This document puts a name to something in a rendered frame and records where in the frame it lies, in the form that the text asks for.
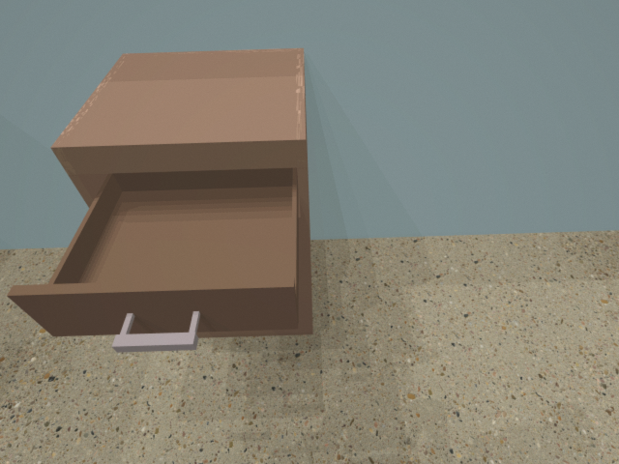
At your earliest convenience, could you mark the handle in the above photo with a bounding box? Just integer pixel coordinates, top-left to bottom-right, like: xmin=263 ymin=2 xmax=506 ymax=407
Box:
xmin=111 ymin=311 xmax=200 ymax=353

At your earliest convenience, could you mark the drawer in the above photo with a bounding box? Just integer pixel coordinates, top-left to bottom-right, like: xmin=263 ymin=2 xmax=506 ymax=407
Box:
xmin=7 ymin=168 xmax=299 ymax=336

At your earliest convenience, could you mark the cabinet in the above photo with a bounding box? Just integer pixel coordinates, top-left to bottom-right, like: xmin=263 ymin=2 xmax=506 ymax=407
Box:
xmin=50 ymin=48 xmax=313 ymax=338

